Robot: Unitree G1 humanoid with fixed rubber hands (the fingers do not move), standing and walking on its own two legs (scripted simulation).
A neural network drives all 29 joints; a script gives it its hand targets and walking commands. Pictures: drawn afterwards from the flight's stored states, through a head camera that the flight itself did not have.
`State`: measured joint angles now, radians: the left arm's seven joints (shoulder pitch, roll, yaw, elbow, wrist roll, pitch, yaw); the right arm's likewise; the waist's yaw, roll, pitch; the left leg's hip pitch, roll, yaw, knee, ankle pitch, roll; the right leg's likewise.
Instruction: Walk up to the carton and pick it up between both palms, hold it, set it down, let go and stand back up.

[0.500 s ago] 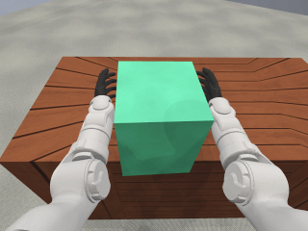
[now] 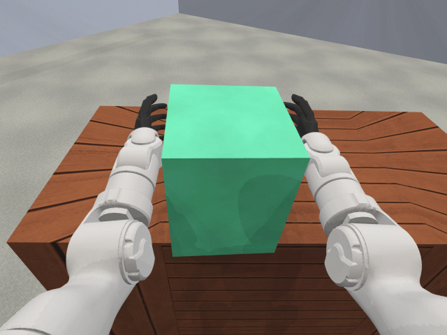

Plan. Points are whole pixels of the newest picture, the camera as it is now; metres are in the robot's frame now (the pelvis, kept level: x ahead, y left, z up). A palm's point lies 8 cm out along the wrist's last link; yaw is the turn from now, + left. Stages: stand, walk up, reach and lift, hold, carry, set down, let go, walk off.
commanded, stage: reach and lift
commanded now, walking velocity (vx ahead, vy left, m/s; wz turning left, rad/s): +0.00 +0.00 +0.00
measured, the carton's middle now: (224, 171) +0.39 +0.06 +0.13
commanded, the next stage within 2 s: none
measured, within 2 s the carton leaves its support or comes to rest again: neither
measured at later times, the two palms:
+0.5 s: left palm (137, 127) +0.38 +0.21 +0.22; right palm (307, 128) +0.40 -0.08 +0.23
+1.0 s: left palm (136, 113) +0.37 +0.21 +0.25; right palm (317, 107) +0.40 -0.08 +0.28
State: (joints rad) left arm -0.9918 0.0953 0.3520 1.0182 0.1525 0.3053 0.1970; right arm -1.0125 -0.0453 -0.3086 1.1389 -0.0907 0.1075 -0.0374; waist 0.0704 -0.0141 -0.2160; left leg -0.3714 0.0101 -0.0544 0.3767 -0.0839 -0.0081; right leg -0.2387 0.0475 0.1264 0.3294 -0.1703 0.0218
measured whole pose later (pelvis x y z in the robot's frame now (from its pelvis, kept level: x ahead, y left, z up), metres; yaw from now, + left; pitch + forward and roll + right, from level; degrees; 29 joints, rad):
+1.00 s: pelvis -0.01 +0.00 +0.00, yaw +0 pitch +2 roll -2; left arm -1.06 0.14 0.24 0.92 0.08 0.59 0.18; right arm -1.12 -0.10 -0.18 1.05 0.15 0.42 -0.14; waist 0.05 -0.01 -0.26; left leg -0.33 0.01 -0.05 0.38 -0.08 -0.01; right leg -0.19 0.05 0.13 0.31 -0.15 0.03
